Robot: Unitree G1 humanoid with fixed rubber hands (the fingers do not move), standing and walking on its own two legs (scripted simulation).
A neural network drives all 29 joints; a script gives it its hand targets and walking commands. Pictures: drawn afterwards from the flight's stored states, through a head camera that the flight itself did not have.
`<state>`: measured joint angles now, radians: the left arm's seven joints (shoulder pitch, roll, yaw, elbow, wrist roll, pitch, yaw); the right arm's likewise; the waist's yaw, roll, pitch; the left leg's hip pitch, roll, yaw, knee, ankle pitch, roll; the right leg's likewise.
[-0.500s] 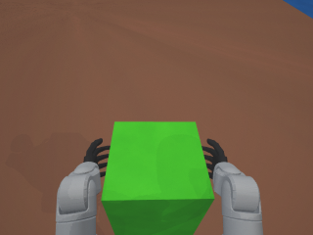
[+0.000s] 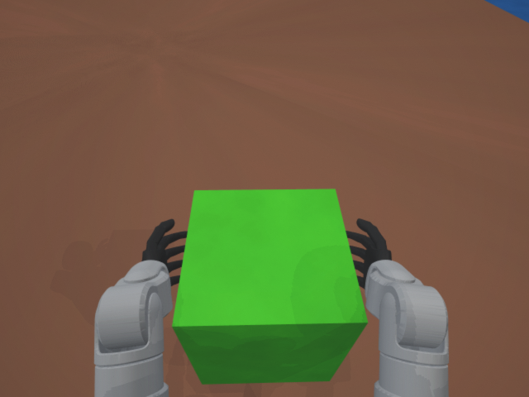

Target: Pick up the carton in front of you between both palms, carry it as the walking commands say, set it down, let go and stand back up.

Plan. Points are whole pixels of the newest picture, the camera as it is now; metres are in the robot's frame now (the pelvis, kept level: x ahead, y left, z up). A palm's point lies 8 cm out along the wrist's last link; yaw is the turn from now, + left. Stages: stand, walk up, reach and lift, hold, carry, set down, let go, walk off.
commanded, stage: carry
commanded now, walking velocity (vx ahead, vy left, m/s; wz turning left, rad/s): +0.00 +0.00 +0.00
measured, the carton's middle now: (265, 291) +0.28 +0.00 +0.01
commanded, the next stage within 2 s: hold in 1.42 s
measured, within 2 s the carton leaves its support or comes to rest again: neither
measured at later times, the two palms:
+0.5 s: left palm (141, 272) +0.28 +0.17 +0.08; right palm (354, 267) +0.28 -0.12 +0.08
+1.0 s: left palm (140, 302) +0.25 +0.18 +0.05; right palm (351, 297) +0.25 -0.12 +0.05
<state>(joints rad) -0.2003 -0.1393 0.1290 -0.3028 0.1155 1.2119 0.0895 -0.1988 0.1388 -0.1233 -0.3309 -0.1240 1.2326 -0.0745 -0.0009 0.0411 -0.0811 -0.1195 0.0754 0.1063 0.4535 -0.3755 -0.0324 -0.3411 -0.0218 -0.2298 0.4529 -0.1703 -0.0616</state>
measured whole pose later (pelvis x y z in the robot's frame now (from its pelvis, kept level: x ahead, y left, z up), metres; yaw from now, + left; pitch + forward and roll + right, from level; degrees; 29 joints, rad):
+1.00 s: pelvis -0.02 +0.02 +0.00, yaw +0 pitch +1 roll +0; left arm -0.19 -0.14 0.15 0.06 0.22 0.90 0.03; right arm -0.19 0.14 -0.13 0.04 -0.22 0.91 -0.02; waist 0.00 0.01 -0.11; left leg -0.15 0.02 0.12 0.52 -0.39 0.02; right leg -0.37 -0.08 -0.21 0.52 -0.17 -0.03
